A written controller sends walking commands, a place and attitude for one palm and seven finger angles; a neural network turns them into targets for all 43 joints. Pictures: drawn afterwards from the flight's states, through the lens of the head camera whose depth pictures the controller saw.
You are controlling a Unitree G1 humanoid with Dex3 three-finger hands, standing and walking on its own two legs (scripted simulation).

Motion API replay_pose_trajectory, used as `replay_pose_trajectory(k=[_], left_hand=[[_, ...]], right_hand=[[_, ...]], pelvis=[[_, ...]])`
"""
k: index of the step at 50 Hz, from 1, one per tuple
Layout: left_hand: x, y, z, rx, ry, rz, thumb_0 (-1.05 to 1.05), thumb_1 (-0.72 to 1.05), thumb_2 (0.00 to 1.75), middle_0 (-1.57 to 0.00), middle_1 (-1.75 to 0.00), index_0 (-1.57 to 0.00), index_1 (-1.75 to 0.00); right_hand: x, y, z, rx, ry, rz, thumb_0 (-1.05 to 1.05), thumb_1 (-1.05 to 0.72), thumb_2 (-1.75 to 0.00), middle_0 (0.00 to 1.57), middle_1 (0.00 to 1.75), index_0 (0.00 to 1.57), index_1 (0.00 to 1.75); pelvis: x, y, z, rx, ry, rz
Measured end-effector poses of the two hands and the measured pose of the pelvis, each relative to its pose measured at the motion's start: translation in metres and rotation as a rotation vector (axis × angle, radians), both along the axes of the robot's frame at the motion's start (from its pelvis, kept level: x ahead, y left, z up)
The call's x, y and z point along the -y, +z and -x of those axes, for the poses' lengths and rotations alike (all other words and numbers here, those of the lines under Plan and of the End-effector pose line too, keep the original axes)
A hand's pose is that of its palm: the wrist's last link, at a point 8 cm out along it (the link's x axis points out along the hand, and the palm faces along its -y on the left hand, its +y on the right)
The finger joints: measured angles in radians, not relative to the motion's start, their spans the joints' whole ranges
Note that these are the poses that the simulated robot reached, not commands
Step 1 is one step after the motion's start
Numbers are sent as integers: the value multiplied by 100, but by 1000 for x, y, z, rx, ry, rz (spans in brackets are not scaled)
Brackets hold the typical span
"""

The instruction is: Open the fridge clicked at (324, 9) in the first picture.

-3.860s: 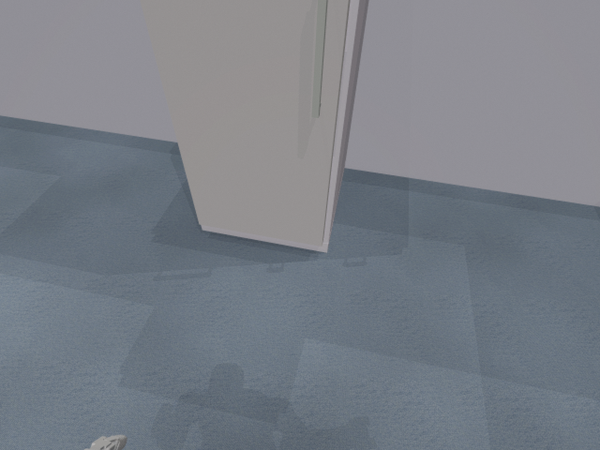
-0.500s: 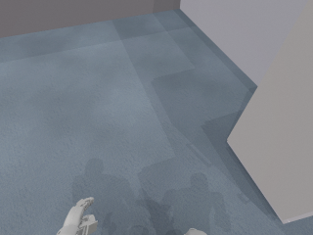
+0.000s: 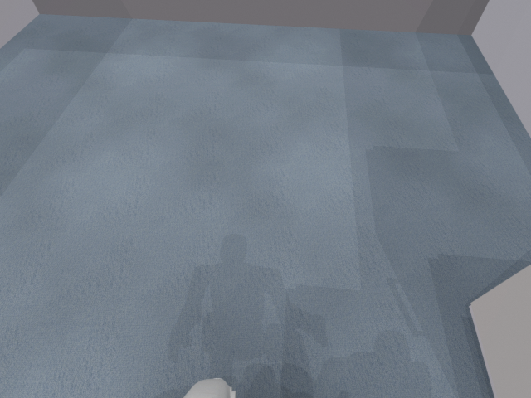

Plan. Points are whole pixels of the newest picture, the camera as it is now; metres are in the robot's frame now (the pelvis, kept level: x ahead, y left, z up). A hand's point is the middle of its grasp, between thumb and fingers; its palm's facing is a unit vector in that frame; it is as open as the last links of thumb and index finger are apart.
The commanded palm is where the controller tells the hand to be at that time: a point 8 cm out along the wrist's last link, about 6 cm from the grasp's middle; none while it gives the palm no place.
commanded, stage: walk to a spot facing it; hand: right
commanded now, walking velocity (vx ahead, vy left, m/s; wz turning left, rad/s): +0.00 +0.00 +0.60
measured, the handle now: out of the picture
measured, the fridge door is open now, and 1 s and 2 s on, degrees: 0 0 0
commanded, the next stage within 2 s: turn to face it in 1.24 s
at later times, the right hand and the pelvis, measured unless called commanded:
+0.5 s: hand out of the picture +0.11 -0.14 -0.15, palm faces -0.15 +0.96 -0.23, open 7.4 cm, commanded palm none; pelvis +0.06 +0.04 +0.01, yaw +14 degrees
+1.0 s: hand (355, 271) +0.39 -0.15 -0.16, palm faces -0.46 +0.86 -0.23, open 7.4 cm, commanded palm none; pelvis +0.21 +0.01 +0.01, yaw +33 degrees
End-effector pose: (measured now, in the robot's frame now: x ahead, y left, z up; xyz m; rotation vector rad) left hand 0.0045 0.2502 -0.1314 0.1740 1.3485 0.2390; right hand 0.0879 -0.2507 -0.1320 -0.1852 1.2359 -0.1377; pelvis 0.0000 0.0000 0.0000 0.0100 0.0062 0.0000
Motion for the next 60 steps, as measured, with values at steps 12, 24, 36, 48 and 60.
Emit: replay_pose_trajectory(k=[12, 24, 36, 48, 60], left_hand=[[-40, -22, 20, -7, 137, 84, 1, 91, 90, -20, -30, -20, -29], [-60, 8, -91, 241, 124, 27, 1, 91, 90, -20, -30, -20, -29], [-31, 28, -218, 417, 121, -80, 1, 91, 90, -20, -30, -20, -29], [16, 18, -117, 129, 477, -65, -1, 94, 90, -20, -30, -21, -30], [59, -15, -32, -93, 777, 77, 0, 92, 90, -20, -30, -20, -29]], right_hand=[[-64, 30, -64, 146, 157, 68, 1, -91, -90, 20, 30, 20, 30], [-64, 16, -23, -50, 145, 20, 1, -91, -90, 21, 30, 20, 30], [-16, -24, -54, -308, 163, -13, 1, -91, -90, 20, 30, 20, 30], [-42, -3, -285, -40, 447, 14, 1, -91, -90, 20, 30, 20, 30], [-194, 6, -407, 111, 783, -10, 1, -91, -90, 20, 30, 19, 30]], pelvis=[[-43, 0, -13, 10, 134, 33], [-45, 9, -58, 9, 243, 20], [-8, -11, -149, 23, 394, -12], [-2, 7, -208, 21, 556, -22], [-42, -8, -233, 6, 727, 17]])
